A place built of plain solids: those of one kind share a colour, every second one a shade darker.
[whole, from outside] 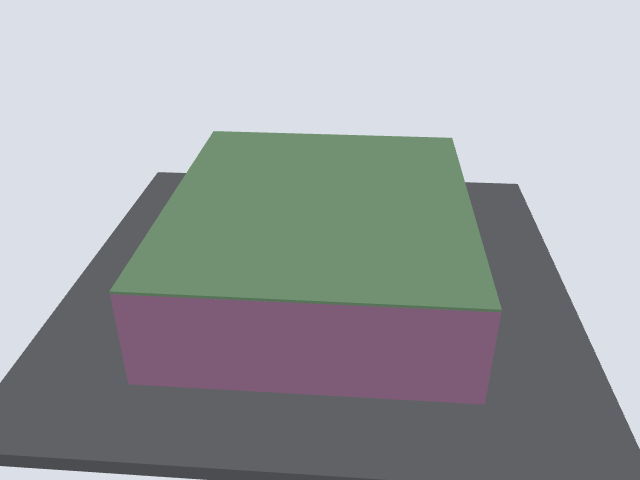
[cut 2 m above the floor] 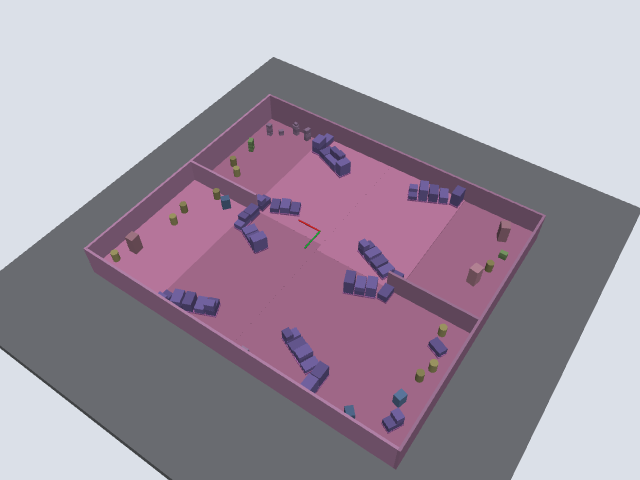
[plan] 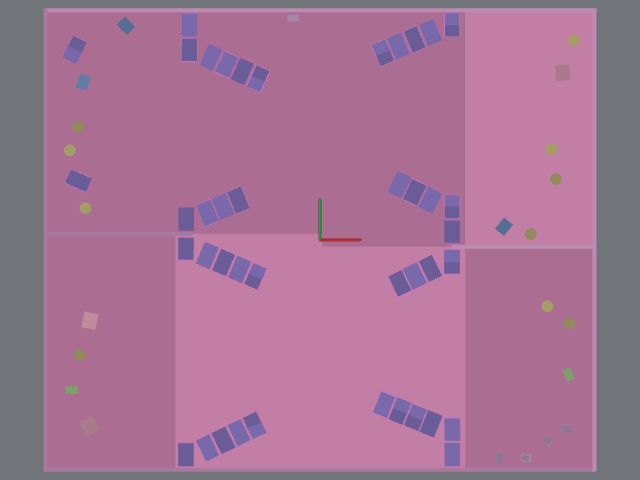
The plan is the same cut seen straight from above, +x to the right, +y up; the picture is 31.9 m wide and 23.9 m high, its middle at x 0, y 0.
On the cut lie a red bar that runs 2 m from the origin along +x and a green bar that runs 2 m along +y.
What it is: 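A closed cross-dock hall without a stair; its walked floor lies 0.93 m over the lower ground and ends at a front at either end, two bays a front; beyond a bay's line the ground lies deep, a low step down, or level and merely marked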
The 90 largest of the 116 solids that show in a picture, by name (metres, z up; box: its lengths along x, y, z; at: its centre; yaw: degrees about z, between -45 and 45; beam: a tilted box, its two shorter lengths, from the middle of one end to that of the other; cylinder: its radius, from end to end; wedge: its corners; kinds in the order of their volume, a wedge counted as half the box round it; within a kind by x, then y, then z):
{
 "floor_1": {"box": [6.42, 11.58, 0.89], "at": [-10.38, -5.57, 0.39]},
 "floor_2": {"box": [13.71, 11.06, 0.98], "at": [-6.74, 5.83, 0.44]},
 "floor_3": {"box": [7.31, 11.66, 0.98], "at": [-3.54, -5.53, 0.44]},
 "floor_4": {"box": [7.12, 11.02, 0.98], "at": [3.68, -5.85, 0.44]},
 "floor_5": {"box": [7.12, 11.7, 0.98], "at": [3.68, 5.51, 0.44]},
 "floor_6": {"box": [6.38, 10.94, 0.21], "at": [10.4, -5.89, 0.05]},
 "floor_7": {"box": [6.38, 11.62, 0.83], "at": [10.4, 5.55, 0.36]},
 "wall_1": {"box": [0.2, 23.08, 7.25], "at": [-13.67, 0.0, 3.57]},
 "wall_2": {"box": [7.25, 0.2, 7.25], "at": [-9.97, 0.3, 3.57]},
 "wall_3": {"box": [27.14, 0.2, 7.25], "at": [0.0, -11.44, 3.57]},
 "wall_4": {"box": [27.14, 0.2, 7.25], "at": [0.0, 11.44, 3.57]},
 "wall_5": {"box": [7.04, 0.2, 7.25], "at": [10.07, -0.34, 3.57]},
 "wall_6": {"box": [0.2, 23.08, 7.25], "at": [13.67, 0.0, 3.57]},
 "roof_1": {"box": [27.54, 23.08, 0.2], "at": [0.0, 0.0, 7.3]},
 "load_1": {"box": [0.76, 0.58, 0.56], "at": [-12.34, 9.23, 1.92], "yaw": -26.7},
 "load_2": {"box": [0.76, 1.17, 0.56], "at": [-12.21, 9.48, 1.36], "yaw": -26.9},
 "load_3": {"box": [1.15, 0.73, 0.52], "at": [-12.02, 2.95, 1.34], "yaw": -23.6},
 "load_4": {"box": [0.76, 1.12, 1.25], "at": [-6.68, -10.7, 1.7]},
 "load_5": {"box": [0.77, 1.09, 0.66], "at": [-6.67, -0.43, 1.41], "yaw": -0.4},
 "load_6": {"box": [0.77, 1.15, 0.59], "at": [-6.66, 1.04, 1.37], "yaw": -0.1},
 "load_7": {"box": [0.76, 1.11, 1.15], "at": [-6.5, 9.46, 1.65], "yaw": -0.1},
 "load_8": {"box": [0.78, 1.11, 1.32], "at": [-6.5, 10.7, 1.74], "yaw": 0.1},
 "load_9": {"box": [0.71, 1.15, 0.51], "at": [-5.61, -0.77, 1.33], "yaw": -23.2},
 "load_10": {"box": [0.71, 1.16, 0.65], "at": [-5.6, -10.35, 1.4], "yaw": 25.6},
 "load_11": {"box": [0.77, 1.13, 1.11], "at": [-5.6, 1.34, 1.63], "yaw": 22.6},
 "load_12": {"box": [0.71, 1.15, 0.36], "at": [-5.43, 9.09, 1.26], "yaw": -24.0},
 "load_13": {"box": [0.74, 1.12, 0.46], "at": [-4.83, 1.66, 1.31], "yaw": 22.5},
 "load_14": {"box": [0.74, 1.12, 0.46], "at": [-4.83, 1.66, 1.77], "yaw": 22.4},
 "load_15": {"box": [0.76, 1.15, 0.95], "at": [-4.81, -9.98, 1.55], "yaw": 25.4},
 "load_16": {"box": [0.76, 1.16, 0.56], "at": [-4.8, -1.12, 1.36], "yaw": -23.4},
 "load_17": {"box": [0.76, 1.1, 0.38], "at": [-4.64, 8.74, 1.27], "yaw": -24.1},
 "load_18": {"box": [0.76, 1.1, 0.38], "at": [-4.64, 8.74, 1.65], "yaw": -24.3},
 "load_19": {"box": [0.74, 1.16, 1.34], "at": [-4.06, 1.98, 1.75], "yaw": 22.2},
 "load_20": {"box": [0.72, 1.17, 1.28], "at": [-4.03, -9.59, 1.72], "yaw": 25.9},
 "load_21": {"box": [0.71, 1.15, 0.67], "at": [-4.0, -1.47, 1.41], "yaw": -23.1},
 "load_22": {"box": [0.73, 1.16, 0.47], "at": [-3.87, 8.39, 1.31], "yaw": -24.1},
 "load_23": {"box": [0.7, 1.15, 0.37], "at": [-3.27, -9.23, 1.26], "yaw": 26.1},
 "load_24": {"box": [0.71, 1.13, 0.55], "at": [-3.22, -1.81, 1.35], "yaw": -23.8},
 "load_25": {"box": [0.7, 0.57, 0.37], "at": [-3.14, -9.49, 1.64], "yaw": 25.7},
 "load_26": {"box": [0.71, 0.57, 0.55], "at": [-3.11, -1.56, 1.91], "yaw": -23.4},
 "load_27": {"box": [0.7, 1.15, 0.49], "at": [-3.08, 8.03, 1.32], "yaw": -24.1},
 "load_28": {"box": [0.7, 0.57, 0.49], "at": [-2.96, 8.29, 1.82], "yaw": -24.2},
 "load_29": {"box": [0.74, 0.57, 0.62], "at": [3.03, 9.58, 2.01], "yaw": 22.9},
 "load_30": {"box": [0.74, 1.14, 0.62], "at": [3.14, 9.32, 1.39], "yaw": 22.5},
 "load_31": {"box": [0.74, 1.1, 1.22], "at": [3.19, -8.2, 1.69], "yaw": -22.0},
 "load_32": {"box": [0.72, 0.58, 0.71], "at": [3.87, -8.78, 2.15], "yaw": -21.7},
 "load_33": {"box": [0.73, 1.15, 0.57], "at": [3.9, 9.65, 1.36], "yaw": 22.9},
 "load_34": {"box": [0.76, 1.17, 1.29], "at": [3.96, 2.75, 1.73], "yaw": -26.4},
 "load_35": {"box": [0.73, 1.13, 0.35], "at": [3.97, -2.16, 1.25], "yaw": 25.6},
 "load_36": {"box": [0.72, 1.17, 0.71], "at": [3.98, -8.52, 1.44], "yaw": -22.1},
 "load_37": {"box": [0.77, 0.57, 0.63], "at": [4.65, -9.1, 2.02], "yaw": -21.8},
 "load_38": {"box": [0.7, 1.15, 0.92], "at": [4.71, 9.99, 1.54], "yaw": 23.0},
 "load_39": {"box": [0.78, 1.1, 0.66], "at": [4.72, -1.8, 1.41], "yaw": 25.9},
 "load_40": {"box": [0.78, 1.1, 0.5], "at": [4.72, 2.37, 1.33], "yaw": -26.2},
 "load_41": {"box": [0.77, 1.14, 0.63], "at": [4.75, -8.83, 1.39], "yaw": -22.1},
 "load_42": {"box": [0.72, 1.15, 0.48], "at": [5.49, -1.42, 1.32], "yaw": 26.1},
 "load_43": {"box": [0.75, 1.1, 0.49], "at": [5.5, 1.98, 1.32], "yaw": -26.6},
 "load_44": {"box": [0.76, 1.13, 0.49], "at": [5.51, 10.33, 1.82], "yaw": 22.6},
 "load_45": {"box": [0.76, 1.15, 0.63], "at": [5.53, -9.15, 1.39], "yaw": -22.0},
 "load_46": {"box": [0.78, 1.17, 0.53], "at": [6.57, -1.09, 1.34], "yaw": -0.3},
 "load_47": {"box": [0.71, 0.58, 0.41], "at": [6.57, 10.99, 1.69], "yaw": 0.4},
 "load_48": {"box": [0.78, 0.58, 0.53], "at": [6.58, -0.81, 1.88], "yaw": 0.1},
 "load_49": {"box": [0.78, 1.1, 0.4], "at": [6.58, 0.42, 1.68]},
 "load_50": {"box": [0.73, 0.57, 0.46], "at": [6.58, 1.39, 1.77], "yaw": 0.3},
 "load_51": {"box": [0.73, 1.15, 0.46], "at": [6.58, 1.66, 1.31], "yaw": 0.1},
 "load_52": {"box": [0.71, 1.16, 0.41], "at": [6.58, 10.71, 1.28], "yaw": 0.3},
 "load_53": {"box": [0.74, 1.15, 0.5], "at": [6.59, -10.68, 1.33], "yaw": -0.2},
 "load_54": {"box": [0.78, 1.1, 0.64], "at": [6.59, -9.44, 1.4], "yaw": -0.1},
 "load_55": {"box": [0.78, 1.1, 0.64], "at": [6.59, -9.44, 2.04], "yaw": 0.3},
 "cage_trolley_1": {"box": [0.72, 0.8, 1.66], "at": [-11.47, -9.27, 1.67], "yaw": 26.2},
 "cage_trolley_2": {"box": [0.72, 0.8, 1.66], "at": [-11.46, -4.01, 1.67], "yaw": -10.9},
 "cage_trolley_3": {"box": [0.72, 0.8, 1.66], "at": [12.08, 8.33, 1.61], "yaw": 3.4},
 "drum_1": {"cylinder": 0.29, "from": [-12.46, 4.46, 0.93], "to": [-12.46, 4.46, 1.81]},
 "drum_2": {"cylinder": 0.29, "from": [-12.06, 5.63, 0.93], "to": [-12.06, 5.63, 1.81]},
 "drum_3": {"cylinder": 0.29, "from": [-11.97, -5.71, 0.83], "to": [-11.97, -5.71, 1.71]},
 "drum_4": {"cylinder": 0.29, "from": [-11.67, 1.59, 0.93], "to": [-11.67, 1.59, 1.81]},
 "drum_5": {"cylinder": 0.29, "from": [10.5, 0.29, 0.78], "to": [10.5, 0.29, 1.66]},
 "drum_6": {"cylinder": 0.29, "from": [11.32, -3.3, 0.16], "to": [11.32, -3.3, 1.04]},
 "drum_7": {"cylinder": 0.29, "from": [11.53, 4.53, 0.78], "to": [11.53, 4.53, 1.66]},
 "drum_8": {"cylinder": 0.29, "from": [11.75, 3.04, 0.78], "to": [11.75, 3.04, 1.66]},
 "drum_9": {"cylinder": 0.29, "from": [12.42, -4.15, 0.16], "to": [12.42, -4.15, 1.04]},
 "drum_10": {"cylinder": 0.29, "from": [12.62, 9.94, 0.78], "to": [12.62, 9.94, 1.66]},
 "bin_1": {"box": [0.58, 0.72, 1.06], "at": [-11.78, 7.86, 1.46], "yaw": -16.2},
 "bin_2": {"box": [0.58, 0.72, 1.06], "at": [-9.66, 10.67, 1.46], "yaw": 43.5},
 "bin_3": {"box": [0.58, 0.72, 1.06], "at": [9.16, 0.66, 1.31], "yaw": -38.8},
 "pallet_1": {"box": [0.8, 1.2, 0.14], "at": [-6.67, -10.69, 1.01]},
 "pallet_2": {"box": [0.8, 1.2, 0.14], "at": [-5.61, -0.78, 1.01], "yaw": -23.4},
 "pallet_3": {"box": [0.8, 1.2, 0.14], "at": [-5.59, -10.35, 1.01], "yaw": 25.7},
 "pallet_4": {"box": [0.8, 1.2, 0.14], "at": [-4.03, -9.6, 1.01], "yaw": 25.7},
 "pallet_5": {"box": [0.8, 1.2, 0.14], "at": [-3.26, -9.23, 1.01], "yaw": 25.7}
}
